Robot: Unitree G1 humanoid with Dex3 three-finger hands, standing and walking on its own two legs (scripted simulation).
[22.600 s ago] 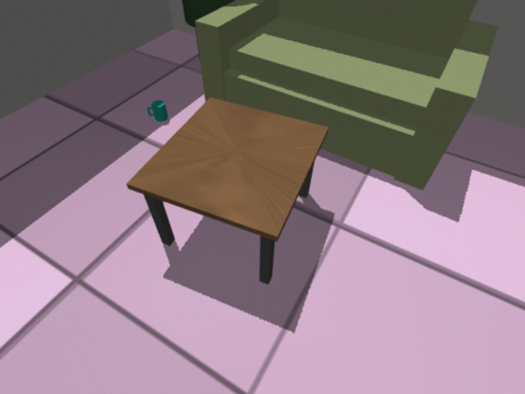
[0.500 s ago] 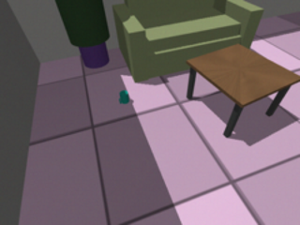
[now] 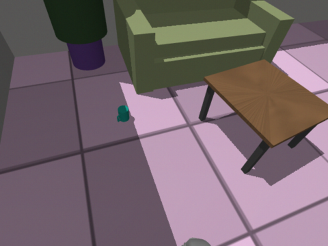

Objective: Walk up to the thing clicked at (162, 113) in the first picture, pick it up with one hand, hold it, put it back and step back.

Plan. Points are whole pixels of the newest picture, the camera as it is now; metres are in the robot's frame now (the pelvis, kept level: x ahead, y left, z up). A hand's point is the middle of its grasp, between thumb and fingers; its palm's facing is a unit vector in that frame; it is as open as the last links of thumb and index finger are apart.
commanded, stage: walk up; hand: left
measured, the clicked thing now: (122, 115) +1.15 +0.27 -0.72
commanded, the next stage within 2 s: none
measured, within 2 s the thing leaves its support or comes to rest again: neither
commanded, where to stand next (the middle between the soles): +0.78 +0.02 m, yaw +0 degrees
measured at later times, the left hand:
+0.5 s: hand (73, 205) +0.26 +0.25 -0.14, palm faces +0.01 -0.92 -0.38, open 7.4 cm
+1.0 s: hand (85, 133) +0.52 +0.28 -0.14, palm faces -0.08 -0.92 -0.37, open 7.4 cm
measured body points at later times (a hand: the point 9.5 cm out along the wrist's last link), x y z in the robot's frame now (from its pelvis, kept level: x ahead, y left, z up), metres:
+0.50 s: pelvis +0.24 -0.03 +0.00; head +0.26 -0.03 +0.44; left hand +0.26 +0.30 -0.11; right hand +0.34 -0.34 -0.12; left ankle +0.35 +0.12 -0.71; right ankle +0.21 -0.16 -0.74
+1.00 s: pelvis +0.44 +0.00 -0.01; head +0.46 +0.00 +0.44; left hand +0.53 +0.33 -0.11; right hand +0.46 -0.33 -0.12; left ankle +0.39 +0.12 -0.74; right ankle +0.55 -0.14 -0.73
